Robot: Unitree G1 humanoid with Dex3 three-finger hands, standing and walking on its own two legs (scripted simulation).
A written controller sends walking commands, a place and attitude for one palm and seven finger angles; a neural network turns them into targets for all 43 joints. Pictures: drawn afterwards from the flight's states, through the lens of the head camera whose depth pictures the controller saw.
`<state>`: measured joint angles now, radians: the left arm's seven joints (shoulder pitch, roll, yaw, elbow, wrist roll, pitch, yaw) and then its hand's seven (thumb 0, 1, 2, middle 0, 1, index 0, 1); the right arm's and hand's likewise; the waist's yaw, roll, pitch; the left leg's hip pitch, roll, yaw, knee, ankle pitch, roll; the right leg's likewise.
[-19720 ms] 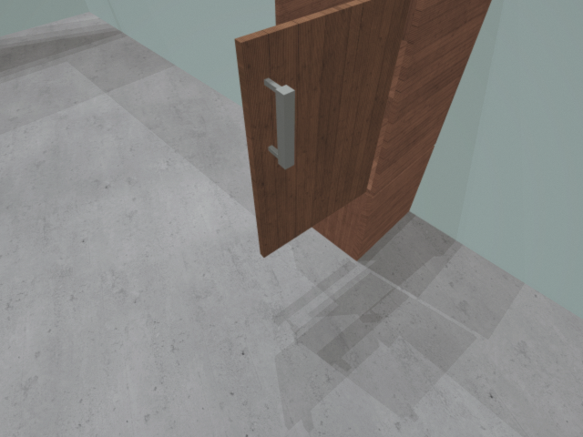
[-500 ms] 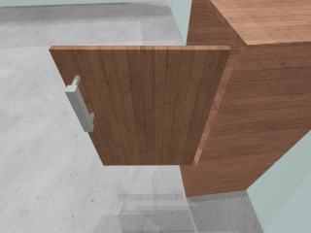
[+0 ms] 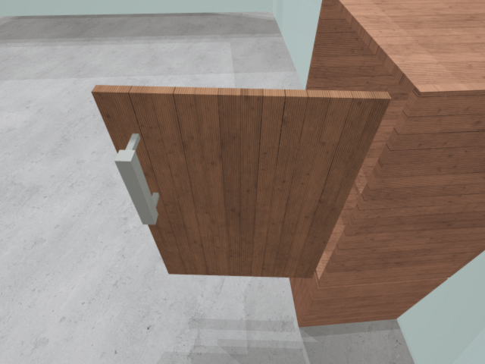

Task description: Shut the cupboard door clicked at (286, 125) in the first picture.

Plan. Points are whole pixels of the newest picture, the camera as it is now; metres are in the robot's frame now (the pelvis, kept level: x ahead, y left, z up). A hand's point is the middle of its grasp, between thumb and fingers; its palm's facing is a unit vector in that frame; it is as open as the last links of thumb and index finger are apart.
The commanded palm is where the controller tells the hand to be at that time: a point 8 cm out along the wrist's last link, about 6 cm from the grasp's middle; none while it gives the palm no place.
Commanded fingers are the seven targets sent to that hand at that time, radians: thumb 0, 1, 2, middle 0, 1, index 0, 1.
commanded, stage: come to a stop and stand still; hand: left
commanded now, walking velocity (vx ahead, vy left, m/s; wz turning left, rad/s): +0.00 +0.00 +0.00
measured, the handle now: (142, 181) +0.38 +0.20 +0.10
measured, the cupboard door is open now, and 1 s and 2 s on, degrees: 84 84 84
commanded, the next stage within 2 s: look again from close up in 0.60 s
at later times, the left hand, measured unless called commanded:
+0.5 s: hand out of the picture +0.05 +0.25 -0.15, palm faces -0.04 -0.94 -0.34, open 7.4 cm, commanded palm none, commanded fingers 0.00 0.90 0.90 -0.20 -0.30 -0.20 -0.30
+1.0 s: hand out of the picture +0.02 +0.23 -0.15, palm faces -0.04 -0.95 -0.31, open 7.4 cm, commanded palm none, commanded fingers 0.00 0.90 0.90 -0.20 -0.30 -0.20 -0.30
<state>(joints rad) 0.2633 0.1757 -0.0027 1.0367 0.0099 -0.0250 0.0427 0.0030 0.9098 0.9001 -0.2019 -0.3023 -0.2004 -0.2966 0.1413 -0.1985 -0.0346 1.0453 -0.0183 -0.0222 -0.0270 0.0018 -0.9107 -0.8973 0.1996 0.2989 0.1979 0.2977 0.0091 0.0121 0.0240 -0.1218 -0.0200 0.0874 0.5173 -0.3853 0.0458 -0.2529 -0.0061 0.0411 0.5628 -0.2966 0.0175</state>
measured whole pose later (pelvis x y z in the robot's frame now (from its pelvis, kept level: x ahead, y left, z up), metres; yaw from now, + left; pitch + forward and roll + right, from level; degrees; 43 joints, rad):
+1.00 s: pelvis -0.04 +0.00 +0.01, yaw +0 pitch -2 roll +1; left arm 0.16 0.29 -0.02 1.06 0.01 0.00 0.02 0.00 0.91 0.90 -0.20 -0.30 -0.20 -0.30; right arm 0.12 -0.29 -0.02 1.13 -0.01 -0.01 0.00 0.00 -0.91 -0.90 0.20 0.30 0.20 0.30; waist -0.01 -0.01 0.07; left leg -0.09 -0.04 0.10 0.37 -0.24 0.05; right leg -0.22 -0.02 0.05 0.41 -0.15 0.03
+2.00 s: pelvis -0.07 -0.04 -0.07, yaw +5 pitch +10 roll -2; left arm 0.36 0.32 0.29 0.00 -0.38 -0.29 -0.45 0.02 0.90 0.90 -0.65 -0.79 -0.65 -0.79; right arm 0.23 -0.23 0.02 0.55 0.04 -0.30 -0.08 0.01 -0.90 -0.90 0.20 0.30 0.20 0.30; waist 0.02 0.02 -0.08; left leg -0.74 0.01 -0.04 1.09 -0.52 0.00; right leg -0.78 0.00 -0.10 1.02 -0.41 -0.04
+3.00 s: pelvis -0.03 -0.02 -0.01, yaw +5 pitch +2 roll -1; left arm 0.28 0.28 0.22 -0.17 -0.31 -0.04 -0.27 0.01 0.90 0.90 -1.30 -1.50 -1.30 -1.50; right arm 0.26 -0.25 0.05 0.58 0.05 -0.27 -0.09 0.01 -0.90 -0.90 0.20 0.30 0.20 0.30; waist 0.03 0.05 -0.07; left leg -0.31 -0.01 -0.01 0.68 -0.41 0.02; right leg -0.38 -0.01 -0.06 0.66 -0.32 -0.01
